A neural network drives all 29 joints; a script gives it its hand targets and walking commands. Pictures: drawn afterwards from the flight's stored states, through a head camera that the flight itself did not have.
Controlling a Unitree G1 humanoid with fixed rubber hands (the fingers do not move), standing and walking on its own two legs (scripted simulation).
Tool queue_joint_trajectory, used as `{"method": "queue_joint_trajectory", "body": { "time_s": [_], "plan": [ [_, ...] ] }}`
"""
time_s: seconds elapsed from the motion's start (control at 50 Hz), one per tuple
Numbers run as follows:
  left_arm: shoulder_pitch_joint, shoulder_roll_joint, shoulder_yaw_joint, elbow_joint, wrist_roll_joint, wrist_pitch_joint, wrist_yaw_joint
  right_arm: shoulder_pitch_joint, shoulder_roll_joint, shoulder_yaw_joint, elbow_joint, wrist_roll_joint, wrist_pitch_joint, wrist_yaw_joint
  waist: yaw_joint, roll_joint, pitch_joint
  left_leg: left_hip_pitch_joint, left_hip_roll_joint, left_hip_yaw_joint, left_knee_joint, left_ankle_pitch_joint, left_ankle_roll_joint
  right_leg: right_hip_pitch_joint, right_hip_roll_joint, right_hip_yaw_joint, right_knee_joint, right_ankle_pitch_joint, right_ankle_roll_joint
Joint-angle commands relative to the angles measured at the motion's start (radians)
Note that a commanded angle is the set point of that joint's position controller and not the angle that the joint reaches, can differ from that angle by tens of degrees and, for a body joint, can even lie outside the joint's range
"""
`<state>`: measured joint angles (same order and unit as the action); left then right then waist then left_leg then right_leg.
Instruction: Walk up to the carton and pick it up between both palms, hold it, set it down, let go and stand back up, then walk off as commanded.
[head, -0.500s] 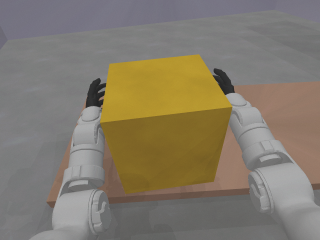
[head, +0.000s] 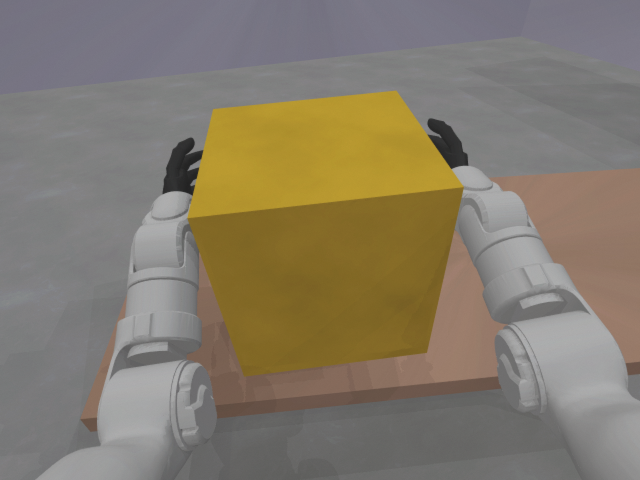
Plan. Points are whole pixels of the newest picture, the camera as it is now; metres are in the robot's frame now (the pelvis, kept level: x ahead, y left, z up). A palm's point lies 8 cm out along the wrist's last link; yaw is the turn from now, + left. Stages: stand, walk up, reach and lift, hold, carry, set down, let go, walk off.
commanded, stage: reach and lift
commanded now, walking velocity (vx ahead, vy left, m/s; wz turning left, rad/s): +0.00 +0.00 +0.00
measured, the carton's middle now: (321, 232) +0.38 +0.01 +0.16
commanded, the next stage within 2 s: hold in 1.10 s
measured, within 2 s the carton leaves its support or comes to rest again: neither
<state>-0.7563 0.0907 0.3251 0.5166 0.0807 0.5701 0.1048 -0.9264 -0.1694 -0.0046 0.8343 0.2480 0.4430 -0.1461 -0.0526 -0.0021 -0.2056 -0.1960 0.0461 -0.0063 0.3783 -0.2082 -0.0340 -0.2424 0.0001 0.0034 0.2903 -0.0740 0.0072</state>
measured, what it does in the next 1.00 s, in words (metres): stands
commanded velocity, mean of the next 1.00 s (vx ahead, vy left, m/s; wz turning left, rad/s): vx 0.00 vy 0.00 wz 0.00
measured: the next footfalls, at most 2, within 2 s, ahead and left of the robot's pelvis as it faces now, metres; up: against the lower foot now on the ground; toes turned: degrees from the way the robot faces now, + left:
none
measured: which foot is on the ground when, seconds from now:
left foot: down 0.00-1.00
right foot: down 0.00-1.00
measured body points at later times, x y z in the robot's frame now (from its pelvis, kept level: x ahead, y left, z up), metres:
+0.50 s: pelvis +0.00 +0.00 +0.00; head -0.07 +0.01 +0.44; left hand +0.40 +0.17 +0.23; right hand +0.40 -0.16 +0.24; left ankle -0.01 +0.14 -0.75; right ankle +0.05 -0.13 -0.75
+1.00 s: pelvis +0.00 +0.00 +0.00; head -0.09 +0.01 +0.44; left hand +0.39 +0.17 +0.26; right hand +0.39 -0.16 +0.27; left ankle -0.01 +0.14 -0.75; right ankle +0.05 -0.13 -0.75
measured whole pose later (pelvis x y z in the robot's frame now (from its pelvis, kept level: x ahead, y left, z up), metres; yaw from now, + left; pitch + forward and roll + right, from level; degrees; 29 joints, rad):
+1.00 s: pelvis +0.00 +0.00 +0.00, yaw +0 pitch +1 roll -1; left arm -0.83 0.12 0.35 0.48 0.09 0.72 0.07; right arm -0.99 -0.19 -0.02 0.78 0.30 0.59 -0.19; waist -0.07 0.01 -0.23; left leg -0.18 0.04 -0.01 0.38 -0.21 -0.03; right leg -0.23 0.00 0.00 0.29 -0.07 0.01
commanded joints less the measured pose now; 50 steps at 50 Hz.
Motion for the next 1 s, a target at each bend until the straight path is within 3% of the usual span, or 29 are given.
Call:
{"method": "queue_joint_trajectory", "body": {
  "time_s": [0.0,0.02,0.12,0.16,0.2,0.22,0.24,0.26,0.28,0.34,0.36,0.4,0.42,0.46,0.5,0.54,0.6,0.62,0.64,0.72,0.74,0.76,0.78,0.86,0.9,0.92,0.94,0.96,0.98],
  "plan": [
    [-0.908,-0.601,-0.387,-0.154,-0.1,-0.007,-0.194,-0.854,0.739,0.192,-0.341,0.152,-0.036,0.116,-0.028,0.048,-0.282,-0.019,-0.128,-0.003,-0.057,0.098,-0.001,0.355,0.061,-0.004,-0.021,0.078,0.019],
    [-0.929,-0.602,-0.401,-0.168,-0.106,-0.007,-0.19,-0.9,0.755,0.222,-0.363,0.156,-0.043,0.123,-0.001,0.025,-0.346,-0.009,-0.12,-0.005,-0.052,0.098,0.002,0.354,0.062,-0.002,-0.011,0.066,0.021],
    [-0.919,-0.583,-0.386,-0.152,-0.09,0.012,-0.213,-0.836,0.726,0.194,-0.327,0.154,-0.019,0.111,-0.038,0.056,-0.331,0.014,-0.127,-0.004,-0.055,0.118,-0.004,0.375,0.061,-0.002,-0.014,0.112,0.013],
    [-0.872,-0.564,-0.323,-0.098,-0.056,0.024,-0.22,-0.86,0.728,0.198,-0.329,0.138,-0.009,0.115,0.002,0.017,-0.275,-0.032,-0.124,0.0,-0.071,0.052,0.017,0.377,0.055,0.004,-0.027,0.044,0.022],
    [-0.928,-0.566,-0.367,-0.178,-0.092,0.011,-0.213,-0.884,0.732,0.208,-0.346,0.16,-0.026,0.117,-0.009,0.04,-0.355,-0.012,-0.129,0.007,-0.064,0.115,0.005,0.399,0.058,-0.004,-0.007,0.106,0.021],
    [-0.977,-0.596,-0.433,-0.279,-0.128,-0.001,-0.202,-0.945,0.776,0.266,-0.458,0.197,-0.042,0.114,-0.006,0.05,-0.497,0.017,-0.131,0.009,-0.03,0.208,-0.003,0.442,0.067,-0.011,0.017,0.215,0.02],
    [-0.914,-0.569,-0.371,-0.218,-0.099,0.006,-0.198,-0.92,0.779,0.276,-0.435,0.205,-0.024,0.109,0.021,0.017,-0.439,0.001,-0.132,0.006,-0.038,0.189,0.007,0.444,0.065,0.004,0.015,0.213,0.028],
    [-0.924,-0.583,-0.407,-0.227,-0.117,0.011,-0.198,-0.883,0.762,0.256,-0.422,0.204,-0.008,0.103,-0.014,0.036,-0.391,-0.005,-0.131,-0.004,-0.043,0.189,0.001,0.425,0.07,0.0,0.014,0.214,0.026],
    [-0.92,-0.572,-0.388,-0.219,-0.11,0.017,-0.197,-0.897,0.763,0.261,-0.452,0.211,-0.013,0.103,0.002,0.024,-0.396,-0.005,-0.133,-0.001,-0.04,0.188,0.006,0.447,0.066,0.005,0.013,0.221,0.027],
    [-0.93,-0.573,-0.406,-0.206,-0.125,0.026,-0.198,-0.889,0.728,0.232,-0.418,0.191,0.009,0.102,-0.022,0.036,-0.404,-0.01,-0.13,-0.01,-0.049,0.161,-0.008,0.43,0.072,0.0,0.014,0.2,0.018],
    [-0.948,-0.594,-0.441,-0.31,-0.139,0.024,-0.193,-0.888,0.738,0.268,-0.466,0.227,0.0,0.101,-0.021,0.052,-0.474,0.03,-0.124,-0.01,-0.033,0.254,-0.015,0.452,0.081,-0.001,0.028,0.272,0.022],
    [-0.917,-0.576,-0.407,-0.223,-0.122,0.038,-0.196,-0.93,0.74,0.266,-0.496,0.223,0.014,0.092,-0.006,0.024,-0.42,-0.014,-0.134,-0.01,-0.03,0.193,-0.001,0.446,0.073,0.007,0.015,0.229,0.026],
    [-1.003,-0.572,-0.437,-0.322,-0.145,0.027,-0.187,-0.921,0.763,0.279,-0.478,0.239,0.015,0.099,-0.005,0.059,-0.474,0.025,-0.13,-0.009,-0.022,0.246,-0.011,0.433,0.076,-0.001,0.029,0.258,0.024],
    [-0.97,-0.577,-0.417,-0.252,-0.14,0.04,-0.187,-0.912,0.73,0.242,-0.459,0.22,0.034,0.101,-0.022,0.03,-0.402,-0.013,-0.126,-0.02,-0.035,0.166,-0.008,0.406,0.079,0.005,0.023,0.192,0.019],
    [-0.968,-0.584,-0.427,-0.203,-0.128,0.052,-0.199,-0.91,0.718,0.216,-0.403,0.212,0.037,0.102,-0.028,0.074,-0.361,-0.002,-0.121,-0.018,-0.047,0.139,-0.013,0.365,0.077,0.004,0.005,0.135,0.013],
    [-0.973,-0.59,-0.418,-0.278,-0.131,0.051,-0.19,-0.938,0.743,0.25,-0.445,0.235,0.03,0.108,0.0,0.055,-0.431,0.018,-0.122,-0.007,-0.036,0.21,-0.009,0.401,0.076,0.001,0.012,0.203,0.019],
    [-0.949,-0.57,-0.396,-0.228,-0.119,0.065,-0.198,-0.889,0.717,0.232,-0.394,0.228,0.053,0.1,-0.023,0.062,-0.378,0.004,-0.129,-0.008,-0.041,0.2,-0.012,0.422,0.067,0.007,0.012,0.218,0.022],
    [-0.911,-0.563,-0.358,-0.197,-0.113,0.076,-0.207,-0.904,0.72,0.234,-0.435,0.238,0.067,0.096,-0.002,0.013,-0.358,-0.022,-0.129,-0.006,-0.049,0.157,0.003,0.419,0.071,0.012,0.002,0.173,0.027],
    [-0.971,-0.566,-0.4,-0.296,-0.16,0.06,-0.206,-0.907,0.742,0.257,-0.469,0.252,0.061,0.096,-0.017,-0.008,-0.463,0.007,-0.125,-0.006,-0.037,0.202,0.005,0.456,0.074,0.015,0.014,0.246,0.029],
    [-0.985,-0.522,-0.323,-0.203,-0.104,0.08,-0.217,-0.895,0.731,0.214,-0.365,0.23,0.089,0.094,-0.006,0.015,-0.311,-0.044,-0.128,-0.004,-0.074,0.081,0.021,0.412,0.061,0.014,-0.001,0.114,0.031],
    [-1.029,-0.543,-0.386,-0.306,-0.142,0.072,-0.209,-0.911,0.755,0.239,-0.417,0.238,0.082,0.101,-0.011,0.024,-0.392,-0.027,-0.125,-0.01,-0.055,0.134,0.013,0.429,0.065,0.016,0.023,0.19,0.026],
    [-1.0,-0.538,-0.37,-0.235,-0.118,0.088,-0.213,-0.931,0.742,0.227,-0.405,0.237,0.085,0.099,-0.004,0.04,-0.322,-0.055,-0.123,-0.006,-0.068,0.117,0.006,0.404,0.068,0.013,0.011,0.146,0.021],
    [-1.009,-0.617,-0.477,-0.38,-0.17,0.079,-0.202,-0.933,0.741,0.265,-0.534,0.28,0.063,0.099,-0.036,0.103,-0.539,0.027,-0.122,-0.014,-0.017,0.276,-0.022,0.46,0.085,0.009,0.038,0.302,0.007],
    [-0.939,-0.542,-0.35,-0.206,-0.108,0.12,-0.217,-0.884,0.706,0.228,-0.404,0.253,0.111,0.091,-0.01,0.038,-0.303,-0.034,-0.123,-0.01,-0.059,0.141,0.003,0.392,0.073,0.017,-0.005,0.15,0.016],
    [-0.978,-0.571,-0.422,-0.333,-0.161,0.107,-0.214,-0.947,0.716,0.251,-0.543,0.283,0.099,0.089,-0.015,0.04,-0.455,-0.021,-0.123,-0.019,-0.037,0.202,-0.005,0.446,0.079,0.017,0.025,0.232,0.019],
    [-0.963,-0.524,-0.375,-0.25,-0.131,0.115,-0.218,-0.913,0.71,0.233,-0.456,0.265,0.118,0.088,-0.013,0.018,-0.372,-0.025,-0.122,-0.017,-0.054,0.136,0.012,0.419,0.077,0.019,-0.001,0.162,0.023],
    [-0.987,-0.547,-0.382,-0.276,-0.134,0.112,-0.216,-0.94,0.719,0.24,-0.473,0.284,0.112,0.092,-0.004,0.052,-0.376,-0.03,-0.127,-0.016,-0.051,0.152,0.008,0.397,0.084,0.014,0.004,0.147,0.016],
    [-0.949,-0.535,-0.382,-0.265,-0.134,0.125,-0.216,-0.913,0.694,0.232,-0.481,0.276,0.119,0.089,-0.017,0.034,-0.366,-0.024,-0.123,-0.016,-0.059,0.168,0.003,0.413,0.082,0.018,0.003,0.191,0.012],
    [-0.952,-0.527,-0.359,-0.222,-0.099,0.134,-0.226,-0.873,0.667,0.198,-0.385,0.25,0.132,0.09,-0.027,0.073,-0.292,-0.018,-0.115,-0.023,-0.075,0.139,-0.007,0.377,0.075,0.014,-0.008,0.139,0.006]
  ]
}}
